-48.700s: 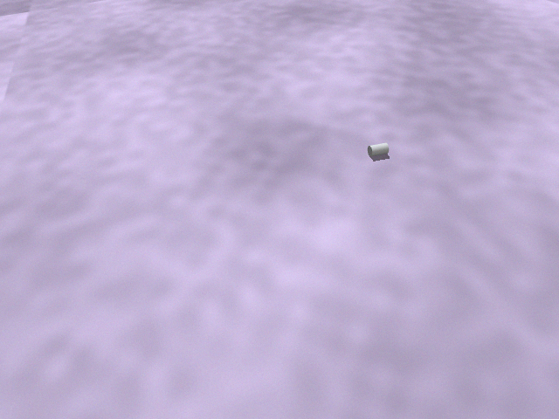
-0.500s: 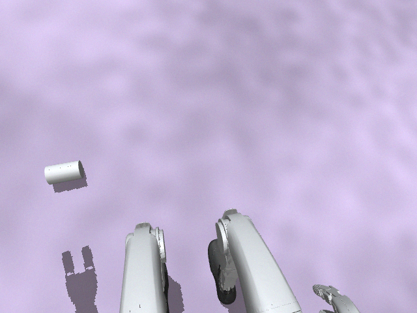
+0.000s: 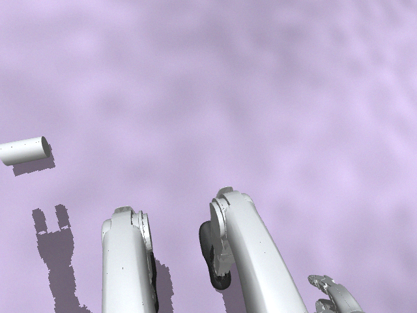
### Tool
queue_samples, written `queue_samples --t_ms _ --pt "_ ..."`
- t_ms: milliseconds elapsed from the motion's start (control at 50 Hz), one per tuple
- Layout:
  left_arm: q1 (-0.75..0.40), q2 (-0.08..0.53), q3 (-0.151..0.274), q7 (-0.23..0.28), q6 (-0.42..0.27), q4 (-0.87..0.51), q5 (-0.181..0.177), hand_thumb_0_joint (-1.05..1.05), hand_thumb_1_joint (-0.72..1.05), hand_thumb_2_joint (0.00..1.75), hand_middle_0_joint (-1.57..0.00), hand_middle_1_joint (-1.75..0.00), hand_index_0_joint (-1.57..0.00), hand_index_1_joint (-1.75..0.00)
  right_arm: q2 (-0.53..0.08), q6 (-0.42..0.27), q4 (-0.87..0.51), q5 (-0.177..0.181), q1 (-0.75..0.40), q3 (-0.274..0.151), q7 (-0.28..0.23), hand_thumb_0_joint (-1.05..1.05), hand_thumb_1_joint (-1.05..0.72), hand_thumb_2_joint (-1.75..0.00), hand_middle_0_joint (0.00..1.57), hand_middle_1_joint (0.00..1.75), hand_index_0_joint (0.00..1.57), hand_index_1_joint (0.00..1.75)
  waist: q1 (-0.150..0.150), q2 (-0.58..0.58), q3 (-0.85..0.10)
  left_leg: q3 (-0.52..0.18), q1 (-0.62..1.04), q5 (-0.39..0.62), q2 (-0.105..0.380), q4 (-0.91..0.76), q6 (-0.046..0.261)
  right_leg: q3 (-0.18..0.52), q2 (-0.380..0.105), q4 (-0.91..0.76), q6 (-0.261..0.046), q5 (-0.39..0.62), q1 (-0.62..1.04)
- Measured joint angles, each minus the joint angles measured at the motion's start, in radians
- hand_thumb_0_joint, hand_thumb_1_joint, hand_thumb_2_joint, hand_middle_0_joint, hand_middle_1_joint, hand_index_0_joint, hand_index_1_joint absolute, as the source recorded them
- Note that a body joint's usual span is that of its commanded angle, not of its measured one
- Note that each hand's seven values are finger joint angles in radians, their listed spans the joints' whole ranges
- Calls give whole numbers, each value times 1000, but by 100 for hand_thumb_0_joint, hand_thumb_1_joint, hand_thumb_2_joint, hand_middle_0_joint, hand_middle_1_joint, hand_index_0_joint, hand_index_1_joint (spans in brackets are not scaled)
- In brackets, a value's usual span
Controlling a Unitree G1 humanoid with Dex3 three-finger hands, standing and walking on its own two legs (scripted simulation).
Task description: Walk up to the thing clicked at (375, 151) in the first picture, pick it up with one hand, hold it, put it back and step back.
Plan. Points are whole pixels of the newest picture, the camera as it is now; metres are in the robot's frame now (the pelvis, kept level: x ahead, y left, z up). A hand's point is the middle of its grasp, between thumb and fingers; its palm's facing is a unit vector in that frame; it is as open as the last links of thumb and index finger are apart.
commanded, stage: approach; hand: left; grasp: from above
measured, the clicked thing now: (25, 150) +0.50 +0.40 -0.42
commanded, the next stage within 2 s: rest palm in 0.56 s
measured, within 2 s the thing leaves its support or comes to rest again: neither
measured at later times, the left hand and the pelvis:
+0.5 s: hand (22, 143) +0.49 +0.36 -0.31, palm faces -0.46 -0.09 -0.88, open 12.4 cm; pelvis +0.00 +0.00 -0.12, yaw -4 degrees
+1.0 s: hand (17, 156) +0.46 +0.38 -0.32, palm faces -0.48 -0.11 -0.87, open 12.6 cm; pelvis -0.01 +0.00 -0.13, yaw -6 degrees
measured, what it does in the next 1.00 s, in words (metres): lowers itself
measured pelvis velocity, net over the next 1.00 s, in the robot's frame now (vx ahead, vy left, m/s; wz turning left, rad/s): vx -0.01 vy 0.00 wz -0.10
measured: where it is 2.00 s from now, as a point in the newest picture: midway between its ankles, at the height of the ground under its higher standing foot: (183, 280)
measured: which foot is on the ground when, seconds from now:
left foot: down 0.00-1.00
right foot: down 0.00-1.00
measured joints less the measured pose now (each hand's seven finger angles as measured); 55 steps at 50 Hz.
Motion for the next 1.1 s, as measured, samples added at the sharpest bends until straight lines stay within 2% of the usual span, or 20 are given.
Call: queue_samples --t_ms 80,160,280,360,440,580,720,820,860,920,1000,1100 --pt "-24 -2 25 89 -5 31 55 0 -24 74 -37 -75 -37 -76 -2 3 6 -24 -27 12 21 0 -91 -90 21 30 20 30 -10 -13 41 -7 -85 -9 -2 100 1 -11 -4 95 1 -9 -81" --pt "-58 4 30 162 18 58 102 0 -24 75 -39 -72 -37 -74 4 -5 8 -40 -49 20 36 0 -91 -90 21 30 20 30 -23 -27 79 -14 -169 -10 -6 195 2 -23 -11 186 1 -11 -159" --pt "-119 28 15 226 83 111 128 0 -26 76 -40 -69 -37 -71 16 -33 8 -51 -66 39 45 0 -91 -90 21 30 20 30 -49 -48 123 -24 -274 -6 -10 308 5 -39 -17 290 2 -7 -255" --pt "-149 45 -8 238 125 147 128 0 -26 76 -40 -68 -37 -71 22 -51 4 -56 -65 62 46 0 -91 -90 21 30 20 30 -70 -61 145 -33 -315 -11 -9 359 7 -50 -17 334 2 -9 -292" --pt "-152 65 -14 239 150 167 121 0 -25 75 -40 -69 -38 -71 22 -66 -11 -62 -58 90 49 0 -91 -90 21 30 20 30 -94 -76 173 -44 -330 -26 -5 396 9 -61 -14 361 3 -18 -304" --pt "-115 90 24 260 162 151 109 0 -22 73 -41 -69 -40 -69 5 -80 -45 -71 -33 128 61 0 -91 -90 21 30 20 30 -122 -102 215 -70 -325 -54 0 433 7 -85 -5 377 5 -31 -294" --pt "-42 85 74 259 184 75 85 0 -21 73 -43 -64 -41 -66 -22 -84 -70 -70 -6 123 76 0 -91 -90 21 30 20 30 -115 -106 219 -89 -317 -60 0 443 4 -101 -1 374 5 -31 -279" --pt "-28 95 41 238 197 98 51 0 -24 74 -42 -61 -38 -64 -44 -89 -74 -65 -16 119 82 0 -91 -90 21 30 20 30 -104 -94 210 -91 -314 -52 0 442 10 -103 0 369 9 -23 -272" --pt "-32 106 30 227 188 124 48 0 -26 75 -41 -61 -37 -64 -50 -92 -76 -67 -28 122 82 0 -91 -90 21 30 20 30 -101 -95 214 -91 -310 -47 1 445 13 -103 0 369 12 -18 -266" --pt "-44 121 8 220 164 162 54 0 -26 78 -37 -59 -33 -62 -56 -96 -83 -74 -44 132 81 0 -90 -90 21 30 20 30 -99 -106 223 -91 -302 -40 2 450 14 -104 1 374 14 -11 -258" --pt "-53 121 -10 232 125 163 86 0 -16 84 -31 -49 -28 -52 -55 -99 -82 -86 -59 148 78 0 -90 -90 21 30 20 30 -89 -128 229 -96 -294 -36 3 459 9 -108 2 380 12 -3 -250" --pt "-57 97 10 275 122 103 122 0 10 87 -26 -39 -25 -40 -40 -102 -77 -91 -53 140 76 0 -90 -90 21 30 20 30 -80 -138 206 -99 -294 -36 0 464 2 -111 -1 389 5 -5 -252"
